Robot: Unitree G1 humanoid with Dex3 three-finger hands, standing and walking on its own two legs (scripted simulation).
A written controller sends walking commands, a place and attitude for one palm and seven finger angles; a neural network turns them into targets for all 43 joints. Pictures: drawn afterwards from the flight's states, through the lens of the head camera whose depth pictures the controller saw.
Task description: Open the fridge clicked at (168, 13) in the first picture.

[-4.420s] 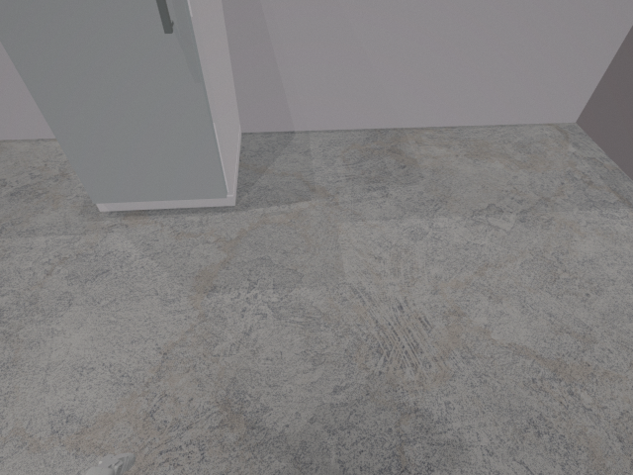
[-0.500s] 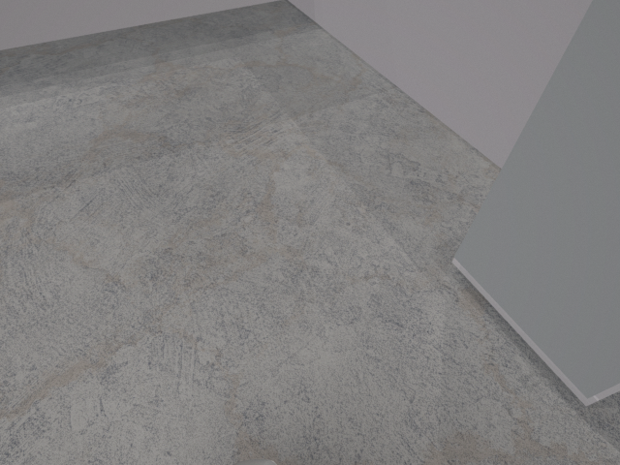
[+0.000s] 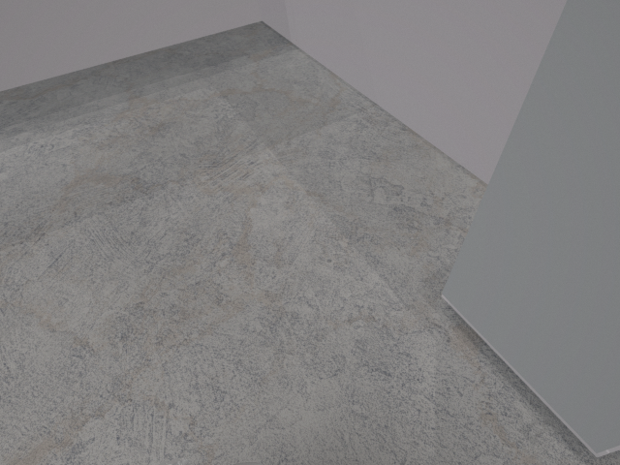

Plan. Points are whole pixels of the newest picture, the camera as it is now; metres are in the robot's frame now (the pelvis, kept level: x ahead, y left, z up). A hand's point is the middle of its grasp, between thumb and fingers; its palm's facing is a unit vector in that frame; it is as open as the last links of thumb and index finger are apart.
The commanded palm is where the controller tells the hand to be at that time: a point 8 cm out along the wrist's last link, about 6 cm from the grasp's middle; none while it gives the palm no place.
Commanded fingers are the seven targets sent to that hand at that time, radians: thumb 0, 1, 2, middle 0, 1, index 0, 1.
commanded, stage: turn to face it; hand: right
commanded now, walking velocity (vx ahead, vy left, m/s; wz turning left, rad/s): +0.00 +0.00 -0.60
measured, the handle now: out of the picture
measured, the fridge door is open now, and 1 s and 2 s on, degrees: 0 0 0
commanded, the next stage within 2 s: take the last steps up to it in 1.44 s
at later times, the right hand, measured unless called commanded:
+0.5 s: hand out of the picture +0.08 -0.17 -0.13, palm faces +0.28 +0.91 -0.30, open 7.4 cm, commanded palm none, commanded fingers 0.00 -0.90 -0.90 0.20 0.30 0.20 0.30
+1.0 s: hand out of the picture -0.15 -0.18 -0.18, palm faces +0.62 +0.73 -0.28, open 7.4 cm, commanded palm none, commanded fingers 0.00 -0.90 -0.90 0.20 0.30 0.20 0.30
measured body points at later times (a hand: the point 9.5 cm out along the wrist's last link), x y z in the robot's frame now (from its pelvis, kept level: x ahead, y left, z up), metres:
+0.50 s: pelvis +0.01 +0.06 +0.00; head +0.03 +0.09 +0.45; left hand +0.10 +0.30 -0.16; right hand +0.06 -0.21 -0.11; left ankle +0.04 +0.16 -0.73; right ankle +0.02 -0.07 -0.68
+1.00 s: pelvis -0.03 +0.03 +0.00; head -0.01 -0.01 +0.45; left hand +0.23 +0.16 -0.12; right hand -0.18 -0.22 -0.15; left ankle +0.03 +0.16 -0.66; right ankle -0.10 -0.05 -0.73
